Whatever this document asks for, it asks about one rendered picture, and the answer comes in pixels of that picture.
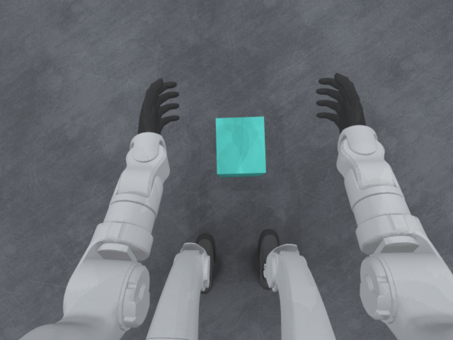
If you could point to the right robot shin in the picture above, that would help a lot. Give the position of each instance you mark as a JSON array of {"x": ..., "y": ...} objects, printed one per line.
[{"x": 284, "y": 247}]

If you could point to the robot left hand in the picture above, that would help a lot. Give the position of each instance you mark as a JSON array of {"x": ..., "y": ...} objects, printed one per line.
[{"x": 150, "y": 116}]

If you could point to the robot right hand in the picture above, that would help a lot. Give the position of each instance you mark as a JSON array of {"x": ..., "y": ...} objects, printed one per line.
[{"x": 348, "y": 108}]

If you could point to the right robot forearm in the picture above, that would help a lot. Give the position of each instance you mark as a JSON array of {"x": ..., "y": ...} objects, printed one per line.
[{"x": 384, "y": 222}]

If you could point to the carton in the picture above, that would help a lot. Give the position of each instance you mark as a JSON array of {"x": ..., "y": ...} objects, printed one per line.
[{"x": 240, "y": 146}]

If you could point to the robot right upper arm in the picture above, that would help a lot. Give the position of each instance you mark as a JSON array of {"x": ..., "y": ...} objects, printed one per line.
[{"x": 412, "y": 292}]

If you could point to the left robot thigh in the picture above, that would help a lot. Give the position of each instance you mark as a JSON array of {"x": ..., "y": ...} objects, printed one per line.
[{"x": 177, "y": 313}]

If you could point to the robot left upper arm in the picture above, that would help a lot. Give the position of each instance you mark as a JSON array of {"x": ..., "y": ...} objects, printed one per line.
[{"x": 104, "y": 300}]

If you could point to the left robot forearm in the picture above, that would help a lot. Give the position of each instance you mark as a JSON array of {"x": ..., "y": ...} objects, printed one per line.
[{"x": 125, "y": 233}]

